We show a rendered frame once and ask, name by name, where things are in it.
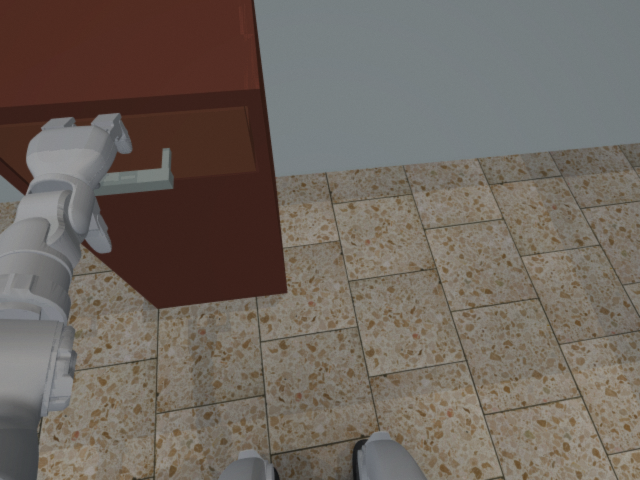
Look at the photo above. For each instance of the left robot hand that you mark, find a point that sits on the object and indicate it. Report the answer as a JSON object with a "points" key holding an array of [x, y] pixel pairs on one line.
{"points": [[83, 152]]}

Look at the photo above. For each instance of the handle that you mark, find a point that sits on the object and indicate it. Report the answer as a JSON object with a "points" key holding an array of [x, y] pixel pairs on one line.
{"points": [[139, 180]]}

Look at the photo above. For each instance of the drawer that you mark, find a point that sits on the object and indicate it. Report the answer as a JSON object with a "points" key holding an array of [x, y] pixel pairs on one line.
{"points": [[203, 142]]}

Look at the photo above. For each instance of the robot shin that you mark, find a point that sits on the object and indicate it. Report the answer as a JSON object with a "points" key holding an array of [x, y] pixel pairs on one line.
{"points": [[248, 454], [380, 435]]}

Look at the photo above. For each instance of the left robot shin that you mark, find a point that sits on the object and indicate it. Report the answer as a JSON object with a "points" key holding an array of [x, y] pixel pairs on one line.
{"points": [[248, 454]]}

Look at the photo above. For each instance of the robot left upper arm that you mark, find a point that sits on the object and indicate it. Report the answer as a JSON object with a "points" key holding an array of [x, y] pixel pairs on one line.
{"points": [[37, 366]]}

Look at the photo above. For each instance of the left robot forearm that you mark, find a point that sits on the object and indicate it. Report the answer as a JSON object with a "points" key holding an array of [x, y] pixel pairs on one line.
{"points": [[39, 251]]}

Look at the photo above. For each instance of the right robot shin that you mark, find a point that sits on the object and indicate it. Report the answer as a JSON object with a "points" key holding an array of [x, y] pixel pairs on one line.
{"points": [[380, 435]]}

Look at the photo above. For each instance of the cabinet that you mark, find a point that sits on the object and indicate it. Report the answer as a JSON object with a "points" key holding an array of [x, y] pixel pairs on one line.
{"points": [[210, 238]]}

